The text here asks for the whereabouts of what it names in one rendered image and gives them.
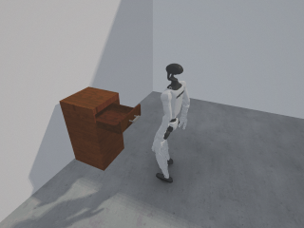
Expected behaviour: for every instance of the robot left upper arm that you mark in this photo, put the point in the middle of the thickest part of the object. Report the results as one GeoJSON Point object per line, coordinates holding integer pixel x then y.
{"type": "Point", "coordinates": [166, 98]}

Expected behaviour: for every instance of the handle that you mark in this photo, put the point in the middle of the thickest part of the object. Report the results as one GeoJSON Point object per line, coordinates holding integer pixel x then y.
{"type": "Point", "coordinates": [137, 117]}

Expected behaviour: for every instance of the right robot forearm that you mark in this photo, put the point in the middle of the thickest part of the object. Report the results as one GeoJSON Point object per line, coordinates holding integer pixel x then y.
{"type": "Point", "coordinates": [184, 110]}

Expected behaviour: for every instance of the right robot hand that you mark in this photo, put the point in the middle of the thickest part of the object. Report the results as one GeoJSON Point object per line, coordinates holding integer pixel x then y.
{"type": "Point", "coordinates": [183, 122]}

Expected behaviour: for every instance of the left robot hand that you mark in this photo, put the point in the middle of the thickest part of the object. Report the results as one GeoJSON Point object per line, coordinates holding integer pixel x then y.
{"type": "Point", "coordinates": [157, 144]}

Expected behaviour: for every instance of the right robot shin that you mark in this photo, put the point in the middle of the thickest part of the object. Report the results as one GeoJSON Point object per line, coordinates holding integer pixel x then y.
{"type": "Point", "coordinates": [165, 148]}

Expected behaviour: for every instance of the robot right upper arm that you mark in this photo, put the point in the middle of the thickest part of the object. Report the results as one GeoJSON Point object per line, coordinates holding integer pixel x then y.
{"type": "Point", "coordinates": [185, 100]}

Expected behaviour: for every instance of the robot left thigh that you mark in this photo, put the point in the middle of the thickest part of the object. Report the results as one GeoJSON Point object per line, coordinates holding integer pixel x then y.
{"type": "Point", "coordinates": [167, 133]}

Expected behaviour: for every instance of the drawer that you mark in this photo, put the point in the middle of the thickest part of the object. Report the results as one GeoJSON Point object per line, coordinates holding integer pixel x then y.
{"type": "Point", "coordinates": [115, 117]}

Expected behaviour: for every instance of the cabinet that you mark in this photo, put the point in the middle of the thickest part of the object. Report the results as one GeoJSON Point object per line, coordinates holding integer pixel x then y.
{"type": "Point", "coordinates": [91, 145]}

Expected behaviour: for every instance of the left robot forearm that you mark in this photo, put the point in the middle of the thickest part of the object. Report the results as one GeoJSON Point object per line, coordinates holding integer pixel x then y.
{"type": "Point", "coordinates": [164, 125]}

